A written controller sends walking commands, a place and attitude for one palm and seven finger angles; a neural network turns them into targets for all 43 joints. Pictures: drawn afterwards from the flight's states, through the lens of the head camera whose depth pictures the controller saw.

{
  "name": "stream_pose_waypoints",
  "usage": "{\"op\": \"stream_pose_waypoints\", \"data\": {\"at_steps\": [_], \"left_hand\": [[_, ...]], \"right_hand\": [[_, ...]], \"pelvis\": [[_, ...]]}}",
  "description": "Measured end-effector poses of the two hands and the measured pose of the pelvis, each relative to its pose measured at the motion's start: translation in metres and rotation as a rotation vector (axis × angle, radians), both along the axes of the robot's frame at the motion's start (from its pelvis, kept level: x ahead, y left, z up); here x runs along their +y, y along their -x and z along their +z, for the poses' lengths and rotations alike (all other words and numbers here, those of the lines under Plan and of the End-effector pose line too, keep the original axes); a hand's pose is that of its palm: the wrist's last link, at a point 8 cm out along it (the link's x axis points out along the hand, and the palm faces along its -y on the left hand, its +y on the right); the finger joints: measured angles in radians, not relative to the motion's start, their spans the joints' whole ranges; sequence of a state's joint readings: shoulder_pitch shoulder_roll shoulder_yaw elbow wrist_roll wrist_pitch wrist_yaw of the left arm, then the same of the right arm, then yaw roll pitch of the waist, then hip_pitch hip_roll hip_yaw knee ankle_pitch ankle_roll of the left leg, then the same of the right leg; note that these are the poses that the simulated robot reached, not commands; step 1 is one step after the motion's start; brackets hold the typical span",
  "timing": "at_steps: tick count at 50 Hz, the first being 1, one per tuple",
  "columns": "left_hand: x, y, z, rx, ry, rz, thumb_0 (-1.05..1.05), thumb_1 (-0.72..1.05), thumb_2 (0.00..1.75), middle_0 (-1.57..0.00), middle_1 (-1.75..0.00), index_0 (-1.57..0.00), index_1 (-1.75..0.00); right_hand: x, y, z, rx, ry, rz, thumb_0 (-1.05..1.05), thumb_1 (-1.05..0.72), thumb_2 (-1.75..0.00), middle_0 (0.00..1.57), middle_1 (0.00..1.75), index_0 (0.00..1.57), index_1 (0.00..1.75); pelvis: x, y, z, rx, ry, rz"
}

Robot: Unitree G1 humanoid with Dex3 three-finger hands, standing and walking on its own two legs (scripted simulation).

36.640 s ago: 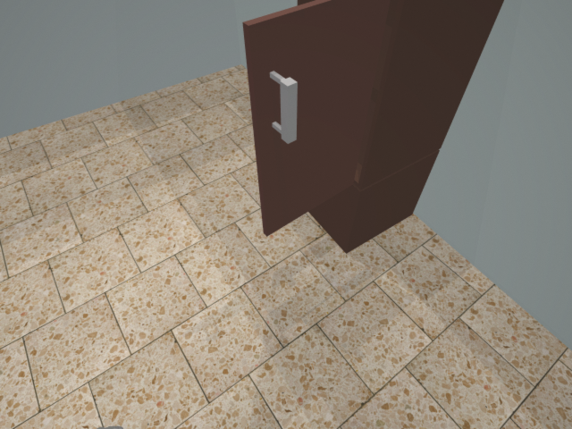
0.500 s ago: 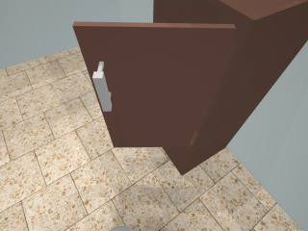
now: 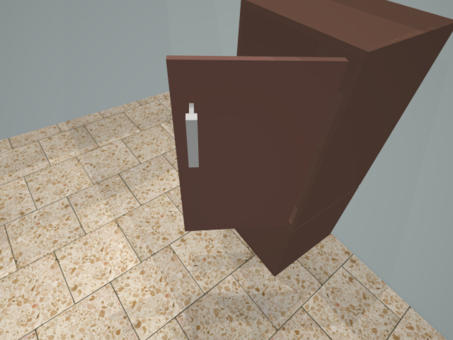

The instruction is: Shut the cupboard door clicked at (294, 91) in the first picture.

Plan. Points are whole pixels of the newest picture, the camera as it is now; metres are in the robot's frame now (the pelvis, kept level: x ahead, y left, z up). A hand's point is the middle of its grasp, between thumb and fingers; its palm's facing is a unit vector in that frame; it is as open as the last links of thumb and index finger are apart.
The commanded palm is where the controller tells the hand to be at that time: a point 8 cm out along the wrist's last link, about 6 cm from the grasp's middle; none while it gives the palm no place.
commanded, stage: come to a stop and stand still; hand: left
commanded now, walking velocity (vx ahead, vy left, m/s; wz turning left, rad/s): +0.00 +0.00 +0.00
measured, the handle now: (192, 135) +0.50 +0.11 +0.10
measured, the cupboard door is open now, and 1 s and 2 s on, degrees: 60 60 60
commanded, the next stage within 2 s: look again from close up in 1.24 s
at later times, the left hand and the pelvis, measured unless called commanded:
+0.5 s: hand out of the picture -0.03 +0.17 -0.17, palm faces +0.04 -0.97 -0.22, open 7.4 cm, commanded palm none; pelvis -0.01 -0.02 +0.01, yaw +1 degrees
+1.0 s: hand out of the picture +0.06 +0.15 -0.16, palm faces +0.01 -0.97 -0.24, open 7.4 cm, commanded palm none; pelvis +0.02 -0.05 +0.01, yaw +1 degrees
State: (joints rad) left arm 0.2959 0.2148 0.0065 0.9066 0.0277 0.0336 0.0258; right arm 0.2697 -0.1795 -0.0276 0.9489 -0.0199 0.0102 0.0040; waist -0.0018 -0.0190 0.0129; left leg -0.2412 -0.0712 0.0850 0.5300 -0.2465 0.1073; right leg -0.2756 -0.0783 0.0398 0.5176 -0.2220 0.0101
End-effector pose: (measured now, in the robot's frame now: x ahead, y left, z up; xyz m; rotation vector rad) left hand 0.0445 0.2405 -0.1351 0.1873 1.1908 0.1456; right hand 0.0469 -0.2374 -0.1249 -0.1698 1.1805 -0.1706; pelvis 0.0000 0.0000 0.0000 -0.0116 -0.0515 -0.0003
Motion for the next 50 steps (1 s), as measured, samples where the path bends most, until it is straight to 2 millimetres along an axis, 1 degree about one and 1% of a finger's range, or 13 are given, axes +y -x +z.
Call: {"op": "stream_pose_waypoints", "data": {"at_steps": [5, 10, 14, 18, 21, 24, 31, 41, 50], "left_hand": [[0.000, 0.040, -0.005, 0.096, 0.007, 0.024, 0.01, 0.90, 0.90, -0.20, -0.30, -0.20, -0.30], [-0.004, 0.073, -0.006, 0.178, 0.009, 0.047, 0.01, 0.90, 0.90, -0.20, -0.30, -0.20, -0.30], [-0.008, 0.089, -0.006, 0.213, 0.007, 0.063, 0.01, 0.90, 0.90, -0.20, -0.30, -0.20, -0.30], [-0.014, 0.095, -0.004, 0.227, 0.005, 0.072, 0.01, 0.90, 0.90, -0.20, -0.30, -0.20, -0.30], [-0.018, 0.092, -0.003, 0.221, 0.003, 0.073, 0.01, 0.90, 0.90, -0.20, -0.30, -0.20, -0.30], [-0.023, 0.085, -0.002, 0.208, 0.002, 0.071, 0.01, 0.90, 0.90, -0.20, -0.30, -0.20, -0.30], [-0.033, 0.057, 0.000, 0.159, 0.001, 0.057, 0.01, 0.90, 0.90, -0.20, -0.30, -0.20, -0.30], [-0.044, 0.015, 0.005, 0.104, -0.007, 0.029, 0.01, 0.90, 0.90, -0.20, -0.30, -0.20, -0.30], [-0.045, -0.009, 0.008, 0.079, -0.020, 0.014, 0.01, 0.90, 0.90, -0.20, -0.30, -0.20, -0.30]], "right_hand": [[-0.007, 0.020, 0.000, 0.059, 0.015, -0.012, 0.01, -0.91, -0.90, 0.20, 0.30, 0.21, 0.29], [-0.015, 0.030, 0.001, 0.099, 0.025, -0.012, 0.01, -0.91, -0.90, 0.20, 0.30, 0.21, 0.29], [-0.021, 0.030, 0.000, 0.111, 0.026, -0.005, 0.01, -0.91, -0.90, 0.20, 0.30, 0.21, 0.29], [-0.025, 0.024, -0.001, 0.105, 0.021, 0.004, 0.01, -0.91, -0.90, 0.20, 0.30, 0.20, 0.29], [-0.028, 0.018, -0.002, 0.097, 0.015, 0.011, 0.01, -0.91, -0.90, 0.20, 0.30, 0.20, 0.29], [-0.030, 0.012, -0.003, 0.089, 0.008, 0.016, 0.01, -0.91, -0.90, 0.20, 0.30, 0.20, 0.29], [-0.035, 0.002, -0.004, 0.086, -0.005, 0.023, 0.00, -0.91, -0.90, 0.20, 0.30, 0.20, 0.29], [-0.047, -0.003, -0.004, 0.114, -0.009, 0.018, 0.00, -0.91, -0.90, 0.20, 0.30, 0.20, 0.29], [-0.057, -0.008, -0.003, 0.130, -0.002, 0.013, 0.00, -0.91, -0.90, 0.20, 0.30, 0.20, 0.29]], "pelvis": [[0.000, 0.005, 0.001, -0.002, -0.002, 0.003], [-0.003, 0.008, 0.003, 0.000, -0.003, 0.011], [-0.007, 0.009, 0.004, 0.002, -0.006, 0.017], [-0.012, 0.008, 0.004, 0.006, -0.007, 0.022], [-0.016, 0.007, 0.005, 0.011, -0.008, 0.024], [-0.021, 0.006, 0.005, 0.015, -0.011, 0.025], [-0.031, -0.001, 0.007, 0.025, -0.013, 0.028], [-0.043, -0.012, 0.009, 0.029, -0.015, 0.027], [-0.049, -0.021, 0.011, 0.024, -0.015, 0.025]]}}
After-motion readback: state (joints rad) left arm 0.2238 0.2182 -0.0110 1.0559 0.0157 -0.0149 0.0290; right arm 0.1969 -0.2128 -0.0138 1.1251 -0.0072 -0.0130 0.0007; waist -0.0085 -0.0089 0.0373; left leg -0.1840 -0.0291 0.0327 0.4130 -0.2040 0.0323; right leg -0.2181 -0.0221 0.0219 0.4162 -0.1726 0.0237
